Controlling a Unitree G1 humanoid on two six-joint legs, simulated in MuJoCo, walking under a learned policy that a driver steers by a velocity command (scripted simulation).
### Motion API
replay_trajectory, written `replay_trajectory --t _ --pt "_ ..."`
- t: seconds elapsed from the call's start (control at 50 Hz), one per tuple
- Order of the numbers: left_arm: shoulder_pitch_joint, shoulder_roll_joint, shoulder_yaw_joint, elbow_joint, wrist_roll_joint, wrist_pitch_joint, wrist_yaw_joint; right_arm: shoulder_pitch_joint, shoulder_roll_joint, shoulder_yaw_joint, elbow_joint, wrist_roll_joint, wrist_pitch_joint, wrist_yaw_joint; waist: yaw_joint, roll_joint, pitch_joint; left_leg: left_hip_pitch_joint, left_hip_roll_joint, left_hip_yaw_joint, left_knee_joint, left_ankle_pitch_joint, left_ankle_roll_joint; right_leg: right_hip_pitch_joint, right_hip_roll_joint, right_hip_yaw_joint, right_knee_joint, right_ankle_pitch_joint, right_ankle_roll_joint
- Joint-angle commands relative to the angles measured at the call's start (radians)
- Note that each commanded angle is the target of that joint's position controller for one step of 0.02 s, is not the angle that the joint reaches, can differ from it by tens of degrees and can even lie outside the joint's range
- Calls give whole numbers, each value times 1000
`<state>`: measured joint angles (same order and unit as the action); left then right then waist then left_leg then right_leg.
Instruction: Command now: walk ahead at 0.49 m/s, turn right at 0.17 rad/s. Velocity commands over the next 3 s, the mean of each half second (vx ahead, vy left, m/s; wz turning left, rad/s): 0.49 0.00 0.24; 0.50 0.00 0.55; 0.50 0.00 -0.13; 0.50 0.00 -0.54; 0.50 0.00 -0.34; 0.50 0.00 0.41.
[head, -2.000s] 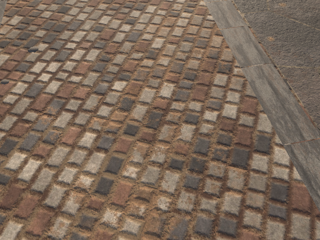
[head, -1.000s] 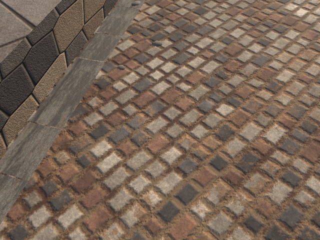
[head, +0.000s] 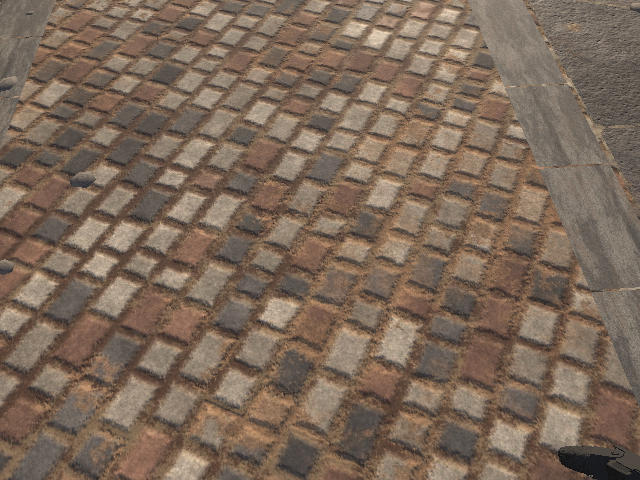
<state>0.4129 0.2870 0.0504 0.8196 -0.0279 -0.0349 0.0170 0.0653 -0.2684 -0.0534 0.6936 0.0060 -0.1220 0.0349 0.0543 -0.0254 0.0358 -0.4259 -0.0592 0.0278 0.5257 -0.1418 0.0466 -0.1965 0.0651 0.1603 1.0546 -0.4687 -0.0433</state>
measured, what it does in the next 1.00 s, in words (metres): walks ahead, turning left: right foot, then left foot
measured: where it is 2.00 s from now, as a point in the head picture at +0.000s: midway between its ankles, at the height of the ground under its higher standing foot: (244, 239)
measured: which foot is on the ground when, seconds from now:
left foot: down 0.00-0.38, up 0.40-0.86, down 0.88-1.00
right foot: up 0.00-0.36, down 0.38-0.88, up 0.90-1.00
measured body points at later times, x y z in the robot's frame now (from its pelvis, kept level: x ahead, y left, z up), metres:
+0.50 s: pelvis +0.29 -0.04 +0.01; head +0.31 -0.05 +0.46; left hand +0.43 +0.24 -0.07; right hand +0.37 -0.32 -0.12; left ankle +0.17 +0.09 -0.64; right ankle +0.36 -0.14 -0.72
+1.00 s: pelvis +0.53 +0.08 +0.00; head +0.56 +0.11 +0.45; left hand +0.47 +0.38 -0.12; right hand +0.80 -0.08 -0.09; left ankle +0.56 +0.17 -0.72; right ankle +0.48 -0.12 -0.63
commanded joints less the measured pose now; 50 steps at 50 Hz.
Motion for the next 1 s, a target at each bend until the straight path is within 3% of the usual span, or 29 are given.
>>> replay_trajectory --t 0.02,0.06,0.1,0.14,0.2,0.26,0.3,0.34,0.36,0.38,0.4,0.42,0.44,0.46,0.48,0.52,0.56,0.62,0.7,0.8,0.84,0.86,0.88,0.9,0.92,0.94,0.96,0.98,1.0 --pt "-120 136 23 -129 -1 -43 -7 179 -112 -34 13 -2 12 -10 -111 49 -63 464 343 -483 -285 -152 199 -521 -115 -26 212 94 9" --pt "-113 109 25 -129 17 -43 -12 148 -93 -23 18 -19 9 -10 -58 84 -37 329 282 -388 -332 -11 191 -435 -165 -43 115 153 15" --pt "-100 69 14 -130 24 -41 -14 156 -101 -24 32 -1 6 -9 -36 103 -33 273 262 -340 -365 67 214 -413 -177 -71 29 151 33" --pt "-173 49 2 -164 38 -45 -14 171 -138 -33 44 10 8 -17 -46 94 -3 231 253 -294 -393 117 226 -425 -181 -94 -114 209 60" --pt "-299 32 -12 -195 36 -61 -24 206 -169 -44 58 18 21 -30 -85 81 11 180 199 -212 -387 139 186 -338 -141 -115 -367 424 79" --pt "-383 53 -7 -219 22 -72 -37 285 -185 -48 82 28 36 -36 -115 86 2 202 213 -234 -348 114 161 -263 -102 -109 -481 539 89" --pt "-401 82 4 -230 18 -77 -40 306 -187 -48 88 32 45 -40 -106 96 -6 249 237 -282 -300 60 135 -230 -98 -86 -537 511 76" --pt "-361 110 18 -224 14 -83 -38 307 -192 -50 90 26 56 -43 -68 112 -21 268 246 -310 -226 59 110 -145 -93 -95 -573 442 50" --pt "-280 135 33 -202 17 -84 -33 308 -174 -43 88 20 60 -44 -24 109 -60 249 211 -295 -137 113 86 -22 -89 -110 -598 409 26" --pt "-151 179 52 -185 29 -87 -24 302 -128 -26 73 8 59 -41 42 75 -159 168 150 -255 70 77 52 181 -174 -49 -584 388 -20" --pt "-17 268 75 -172 50 -77 -16 372 -38 2 39 4 49 -41 57 -141 -334 -117 27 -132 431 -201 -15 534 -413 262 -593 287 -128" --pt "19 249 71 -150 43 -65 -25 419 -52 5 24 30 41 -42 39 -322 -397 -297 19 -147 649 -463 -29 578 -509 586 -722 78 -208" --pt "-36 166 49 -158 35 -64 -26 364 -145 -22 33 46 45 -44 42 -188 -256 -364 74 -179 742 -390 -29 467 -470 495 -753 -11 -176" --pt "-90 126 36 -161 32 -61 -25 293 -160 -28 21 40 51 -44 33 -121 -160 -367 109 -151 747 -307 -29 352 -433 345 -762 58 -148" --pt "-146 96 27 -157 35 -61 -27 264 -149 -29 16 30 57 -43 6 -81 -99 -334 138 -140 710 -243 -34 242 -388 238 -791 164 -138" --pt "-204 74 23 -146 43 -68 -27 257 -115 -32 9 26 78 -36 -39 -104 -39 -257 180 -136 651 -172 -41 108 -340 93 -852 288 -128" --pt "-213 85 32 -131 39 -81 -26 239 -83 -26 -5 23 94 -32 -52 -80 -21 -250 187 -127 619 -124 -51 71 -339 5 -893 391 -143" --pt "-199 115 46 -104 37 -87 -21 180 -69 -21 -36 15 99 -25 -48 -37 -2 -285 190 -130 485 -10 -61 92 -340 -100 -918 492 -154" --pt "-175 153 57 -80 30 -74 -11 56 -53 -8 -73 16 87 3 -7 -18 27 -233 170 -64 252 165 -47 114 -318 -237 -926 525 -126" --pt "-113 198 74 -41 5 -46 -10 -59 -74 -11 -137 17 90 26 13 -18 58 -228 139 0 120 79 8 253 -357 -308 -861 643 -92" --pt "-116 230 83 -41 -3 -32 -5 -18 -107 -29 -144 13 96 28 -30 -52 3 -118 75 58 110 -27 49 289 -354 -344 -725 974 -71" --pt "-123 240 85 -43 -8 -23 -2 75 -140 -48 -125 14 100 25 -88 -58 -56 12 30 85 95 -55 76 277 -340 -367 -579 1111 -56" --pt "-128 224 77 -48 -8 -18 2 241 -193 -81 -80 18 105 13 -178 -37 -144 259 -13 86 39 -2 114 179 -303 -395 -363 1099 -23" --pt "-98 162 52 -68 26 -24 3 385 -283 -112 -48 24 117 -10 -218 106 -235 566 136 -160 25 15 178 -93 -252 -396 -37 669 26" --pt "-25 43 12 -129 49 -52 -9 324 -366 -112 -72 26 102 -9 -89 304 -340 812 359 -754 -118 -233 363 -491 -42 -240 265 -143 77" --pt "-152 142 28 -138 11 -84 -21 342 -273 -86 -93 21 85 -1 -177 162 -373 813 386 -834 -232 -315 345 -591 -69 -65 334 -120 60" --pt "-225 171 35 -167 -17 -100 -26 311 -227 -72 -79 14 71 2 -172 128 -228 707 359 -692 -247 -233 303 -650 -106 -77 295 -15 40" --pt "-226 156 30 -159 -1 -108 -18 256 -204 -63 -81 16 64 1 -125 51 -153 565 314 -577 -242 -119 272 -604 -148 -78 213 69 35" --pt "-210 157 35 -143 24 -106 -12 191 -168 -52 -89 10 64 -3 -83 40 -111 442 280 -477 -247 3 248 -534 -180 -81 131 124 43"
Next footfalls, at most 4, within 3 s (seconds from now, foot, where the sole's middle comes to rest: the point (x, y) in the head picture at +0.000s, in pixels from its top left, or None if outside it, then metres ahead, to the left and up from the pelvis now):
0.38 right None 0.40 -0.14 -0.76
0.88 left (264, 410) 0.59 0.19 -0.76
1.44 right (296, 265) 0.98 0.15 -0.76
1.90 left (202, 203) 1.17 0.43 -0.76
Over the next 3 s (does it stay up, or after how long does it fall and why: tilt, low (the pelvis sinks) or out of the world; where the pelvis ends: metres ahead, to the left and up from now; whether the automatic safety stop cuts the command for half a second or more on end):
stays up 1.62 0.29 -0.01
